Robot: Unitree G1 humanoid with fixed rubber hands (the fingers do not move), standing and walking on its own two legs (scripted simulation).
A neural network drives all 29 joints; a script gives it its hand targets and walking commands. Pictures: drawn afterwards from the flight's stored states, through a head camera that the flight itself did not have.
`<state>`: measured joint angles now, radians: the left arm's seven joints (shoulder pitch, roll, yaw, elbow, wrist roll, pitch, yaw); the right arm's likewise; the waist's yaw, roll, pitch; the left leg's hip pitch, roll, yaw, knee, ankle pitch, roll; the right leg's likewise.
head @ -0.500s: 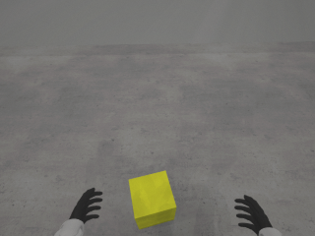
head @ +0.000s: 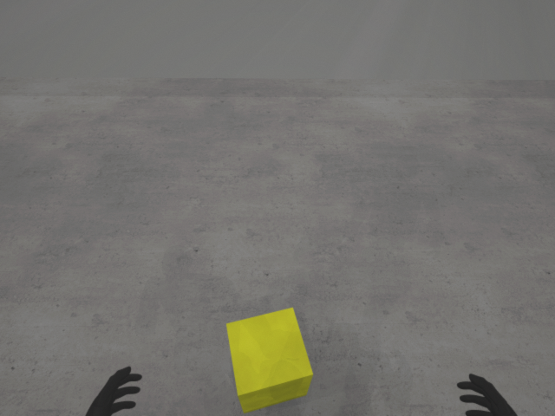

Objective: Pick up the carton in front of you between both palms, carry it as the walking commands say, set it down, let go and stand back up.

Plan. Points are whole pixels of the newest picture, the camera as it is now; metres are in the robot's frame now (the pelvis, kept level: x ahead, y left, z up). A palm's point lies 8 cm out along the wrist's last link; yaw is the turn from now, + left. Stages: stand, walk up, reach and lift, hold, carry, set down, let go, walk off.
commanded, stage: stand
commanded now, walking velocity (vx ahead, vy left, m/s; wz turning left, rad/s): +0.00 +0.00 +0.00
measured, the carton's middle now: (268, 361) +0.38 +0.05 -0.64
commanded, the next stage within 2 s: none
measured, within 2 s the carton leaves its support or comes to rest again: neither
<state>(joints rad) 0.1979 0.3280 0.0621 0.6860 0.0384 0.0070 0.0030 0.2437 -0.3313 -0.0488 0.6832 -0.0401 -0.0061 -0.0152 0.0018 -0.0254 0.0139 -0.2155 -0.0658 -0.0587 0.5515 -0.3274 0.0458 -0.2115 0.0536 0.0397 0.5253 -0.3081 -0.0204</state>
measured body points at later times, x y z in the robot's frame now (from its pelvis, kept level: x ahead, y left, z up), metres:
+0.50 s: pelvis +0.02 +0.01 +0.01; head +0.03 +0.01 +0.46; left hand +0.16 +0.30 -0.10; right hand +0.15 -0.29 -0.09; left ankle -0.02 +0.09 -0.73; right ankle -0.02 -0.11 -0.73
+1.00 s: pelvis -0.02 +0.00 +0.01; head -0.02 +0.00 +0.46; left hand +0.09 +0.30 -0.10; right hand +0.09 -0.31 -0.10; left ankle -0.02 +0.09 -0.73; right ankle -0.02 -0.11 -0.73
